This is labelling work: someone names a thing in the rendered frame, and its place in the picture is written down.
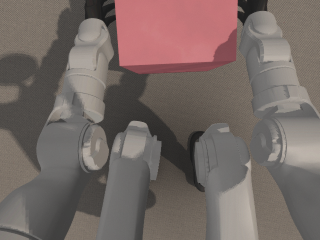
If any right robot forearm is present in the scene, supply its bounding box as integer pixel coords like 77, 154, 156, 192
239, 11, 320, 119

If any robot left upper arm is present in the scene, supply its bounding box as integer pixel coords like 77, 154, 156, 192
0, 122, 109, 240

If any robot left thigh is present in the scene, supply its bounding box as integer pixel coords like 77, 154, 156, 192
95, 128, 162, 240

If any left robot forearm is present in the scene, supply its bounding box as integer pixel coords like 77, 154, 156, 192
36, 18, 114, 160

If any left robot hand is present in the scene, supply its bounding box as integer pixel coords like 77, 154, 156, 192
84, 0, 116, 28

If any robot right upper arm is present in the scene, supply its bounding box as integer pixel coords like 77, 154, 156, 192
249, 116, 320, 240

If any carton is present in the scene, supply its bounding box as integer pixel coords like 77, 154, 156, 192
114, 0, 238, 74

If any right robot hand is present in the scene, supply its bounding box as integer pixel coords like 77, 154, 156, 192
237, 0, 268, 26

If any right robot shin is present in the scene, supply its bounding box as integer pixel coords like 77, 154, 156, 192
200, 123, 251, 186

